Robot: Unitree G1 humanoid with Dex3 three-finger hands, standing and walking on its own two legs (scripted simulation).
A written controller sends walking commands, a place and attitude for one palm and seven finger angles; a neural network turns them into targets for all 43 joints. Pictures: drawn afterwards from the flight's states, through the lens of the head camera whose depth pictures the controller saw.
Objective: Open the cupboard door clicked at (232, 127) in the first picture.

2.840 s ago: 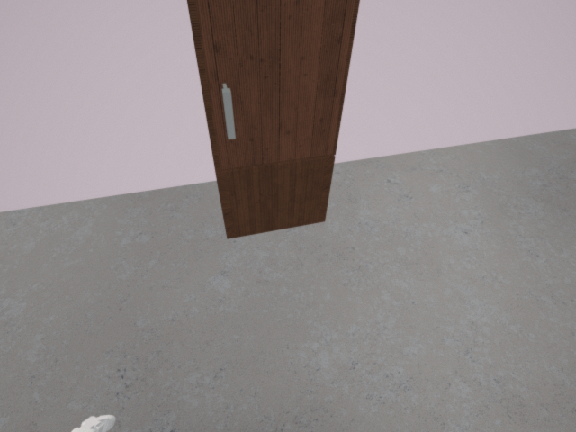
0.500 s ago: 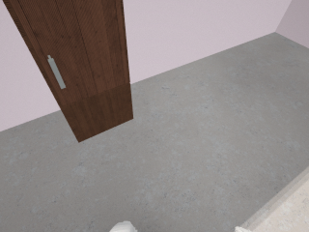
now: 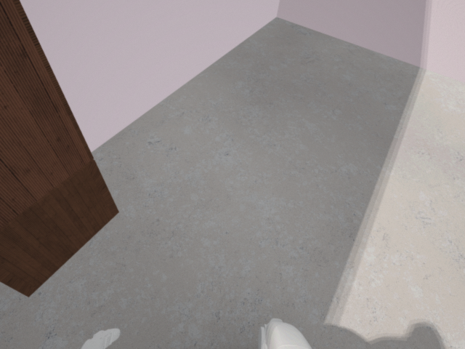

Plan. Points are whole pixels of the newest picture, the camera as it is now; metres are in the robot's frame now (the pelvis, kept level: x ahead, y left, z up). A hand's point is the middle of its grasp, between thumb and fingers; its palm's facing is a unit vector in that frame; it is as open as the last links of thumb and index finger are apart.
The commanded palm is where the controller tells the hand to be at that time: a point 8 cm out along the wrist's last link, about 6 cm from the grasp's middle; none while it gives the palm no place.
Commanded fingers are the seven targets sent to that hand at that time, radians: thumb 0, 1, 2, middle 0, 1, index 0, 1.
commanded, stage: walk to a spot facing it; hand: left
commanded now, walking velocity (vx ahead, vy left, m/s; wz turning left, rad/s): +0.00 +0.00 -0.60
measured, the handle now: out of the picture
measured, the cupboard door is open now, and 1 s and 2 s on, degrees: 0 0 0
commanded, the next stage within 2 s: none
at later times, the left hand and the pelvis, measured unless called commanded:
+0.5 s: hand (133, 313) +0.21 +0.20 -0.17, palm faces -0.21 -0.95 -0.23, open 7.4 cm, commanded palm none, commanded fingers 0.00 0.90 0.90 -0.20 -0.30 -0.20 -0.30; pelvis +0.08 +0.02 -0.01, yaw -17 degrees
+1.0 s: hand (163, 272) +0.29 +0.15 -0.16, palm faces -0.57 -0.79 -0.22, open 7.4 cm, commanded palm none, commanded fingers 0.00 0.90 0.90 -0.20 -0.30 -0.20 -0.30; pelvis +0.09 +0.04 +0.00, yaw -37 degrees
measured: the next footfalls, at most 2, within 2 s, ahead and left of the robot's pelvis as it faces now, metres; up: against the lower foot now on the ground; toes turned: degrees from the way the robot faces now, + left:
right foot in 0.16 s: +0.12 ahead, -0.11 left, +0.00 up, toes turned -13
left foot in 0.54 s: +0.19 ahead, +0.13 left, +0.00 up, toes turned -14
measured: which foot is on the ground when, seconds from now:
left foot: down 0.00-0.16, up 0.18-0.52, down 0.54-1.00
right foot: up 0.00-0.14, down 0.16-0.56, up 0.58-1.00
